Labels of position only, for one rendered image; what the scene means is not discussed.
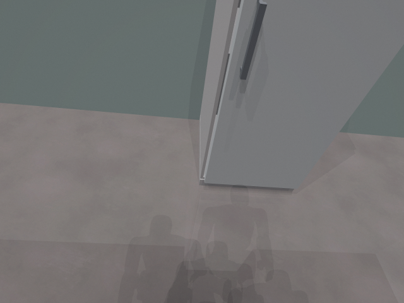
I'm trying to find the handle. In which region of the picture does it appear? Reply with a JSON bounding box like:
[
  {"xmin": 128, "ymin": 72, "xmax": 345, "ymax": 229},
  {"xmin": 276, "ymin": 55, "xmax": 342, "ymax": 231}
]
[{"xmin": 240, "ymin": 0, "xmax": 267, "ymax": 80}]

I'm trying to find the fridge door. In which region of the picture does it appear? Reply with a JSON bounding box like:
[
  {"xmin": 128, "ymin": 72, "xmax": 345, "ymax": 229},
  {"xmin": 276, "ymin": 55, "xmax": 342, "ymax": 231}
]
[{"xmin": 205, "ymin": 0, "xmax": 404, "ymax": 189}]

